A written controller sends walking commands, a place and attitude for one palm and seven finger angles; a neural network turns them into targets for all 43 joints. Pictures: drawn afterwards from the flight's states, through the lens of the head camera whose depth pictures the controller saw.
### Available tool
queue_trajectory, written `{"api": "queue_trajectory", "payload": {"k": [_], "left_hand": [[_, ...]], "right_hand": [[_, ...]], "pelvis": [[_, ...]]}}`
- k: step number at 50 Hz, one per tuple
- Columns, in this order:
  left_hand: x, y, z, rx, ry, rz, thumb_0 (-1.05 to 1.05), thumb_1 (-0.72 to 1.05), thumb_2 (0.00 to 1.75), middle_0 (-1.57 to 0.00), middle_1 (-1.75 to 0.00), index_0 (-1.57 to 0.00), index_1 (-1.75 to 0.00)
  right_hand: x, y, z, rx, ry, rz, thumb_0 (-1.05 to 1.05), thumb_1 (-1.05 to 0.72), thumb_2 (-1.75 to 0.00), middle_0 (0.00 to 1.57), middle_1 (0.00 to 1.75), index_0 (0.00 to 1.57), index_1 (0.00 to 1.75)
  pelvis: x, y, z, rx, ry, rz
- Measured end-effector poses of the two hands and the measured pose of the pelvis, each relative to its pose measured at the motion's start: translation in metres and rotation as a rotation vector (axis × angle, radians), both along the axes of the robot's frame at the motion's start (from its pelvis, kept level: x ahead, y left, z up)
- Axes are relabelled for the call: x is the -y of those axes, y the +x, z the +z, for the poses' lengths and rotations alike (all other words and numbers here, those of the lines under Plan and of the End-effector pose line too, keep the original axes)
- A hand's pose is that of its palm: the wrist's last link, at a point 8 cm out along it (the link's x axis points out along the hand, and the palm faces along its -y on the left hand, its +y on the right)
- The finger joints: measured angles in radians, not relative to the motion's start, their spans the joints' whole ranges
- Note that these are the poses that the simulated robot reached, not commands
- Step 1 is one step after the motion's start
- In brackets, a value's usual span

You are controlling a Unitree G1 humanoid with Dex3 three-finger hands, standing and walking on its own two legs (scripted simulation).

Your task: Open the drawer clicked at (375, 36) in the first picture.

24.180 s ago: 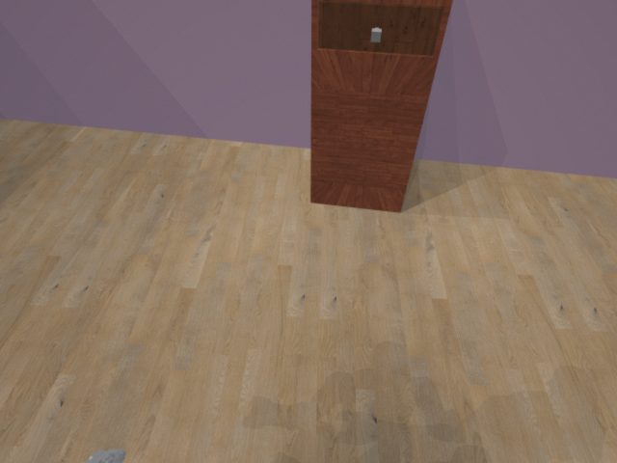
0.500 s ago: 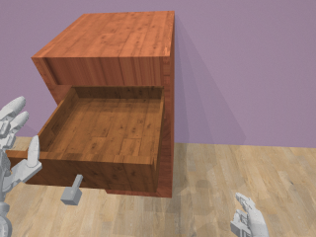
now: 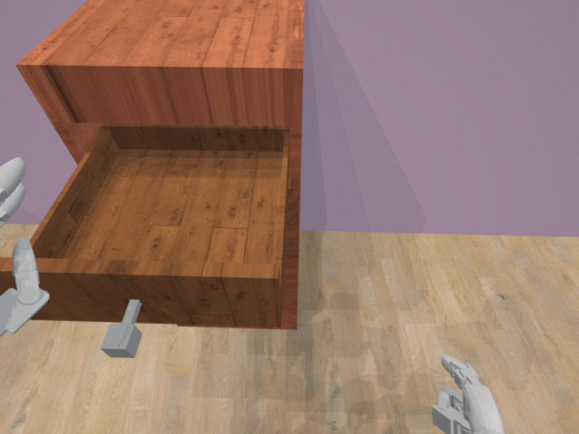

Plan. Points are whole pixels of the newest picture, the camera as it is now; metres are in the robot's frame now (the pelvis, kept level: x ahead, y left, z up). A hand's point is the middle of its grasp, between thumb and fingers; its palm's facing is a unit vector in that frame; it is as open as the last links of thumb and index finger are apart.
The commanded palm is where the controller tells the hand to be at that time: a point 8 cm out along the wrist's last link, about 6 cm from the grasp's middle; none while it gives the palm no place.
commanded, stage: step back with the hand held close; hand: left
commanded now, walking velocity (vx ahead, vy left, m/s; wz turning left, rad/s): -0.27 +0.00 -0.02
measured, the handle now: (126, 327) +0.24 +0.23 +0.04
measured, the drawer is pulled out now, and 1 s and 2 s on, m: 0.30 0.30 0.30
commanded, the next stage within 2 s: stop stepping back and stand still in 0.80 s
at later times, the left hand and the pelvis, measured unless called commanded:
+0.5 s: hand out of the picture +0.11 +0.26 +0.22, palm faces +0.43 -0.79 -0.44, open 7.4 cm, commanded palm +0.04 +0.31 +0.23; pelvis -0.08 +0.03 -0.02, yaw +1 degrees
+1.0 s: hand out of the picture +0.03 +0.25 +0.22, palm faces +0.35 -0.79 -0.50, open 7.4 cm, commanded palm -0.04 +0.30 +0.23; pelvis -0.18 +0.02 -0.01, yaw -1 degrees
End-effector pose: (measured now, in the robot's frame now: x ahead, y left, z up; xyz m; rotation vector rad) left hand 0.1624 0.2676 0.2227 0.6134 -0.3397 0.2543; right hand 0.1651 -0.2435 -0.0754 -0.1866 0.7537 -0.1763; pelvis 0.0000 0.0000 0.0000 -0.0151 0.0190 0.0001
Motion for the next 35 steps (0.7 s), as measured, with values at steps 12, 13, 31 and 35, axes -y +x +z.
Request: {"api": "queue_trajectory", "payload": {"k": [12,13,31,35], "left_hand": [[-0.021,-0.045,0.010,0.079,0.067,-0.027,0.01,0.89,0.90,-0.22,-0.30,-0.21,-0.30],[-0.022,-0.049,0.011,0.090,0.069,-0.023,0.01,0.89,0.90,-0.22,-0.30,-0.21,-0.30],[-0.044,-0.107,0.014,0.268,0.051,-0.005,0.01,0.89,0.90,-0.22,-0.30,-0.21,-0.30],[-0.042,-0.114,0.016,0.263,0.041,-0.015,0.01,0.89,0.90,-0.21,-0.30,-0.21,-0.30]], "right_hand": [[-0.025,-0.041,0.005,0.038,-0.017,0.012,0.01,-0.91,-0.90,0.20,0.30,0.20,0.29],[-0.028,-0.044,0.005,0.045,-0.013,0.019,0.01,-0.91,-0.90,0.20,0.30,0.20,0.29],[-0.046,-0.111,-0.006,0.028,-0.046,0.040,0.01,-0.91,-0.90,0.20,0.30,0.21,0.30],[-0.052,-0.125,-0.004,0.045,-0.014,0.055,0.01,-0.91,-0.90,0.20,0.30,0.20,0.30]], "pelvis": [[-0.018,-0.043,-0.006,-0.008,-0.008,-0.008],[-0.019,-0.047,-0.007,-0.007,-0.009,-0.008],[-0.035,-0.100,-0.018,0.025,-0.045,0.007],[-0.032,-0.116,-0.015,0.009,-0.046,-0.020]]}}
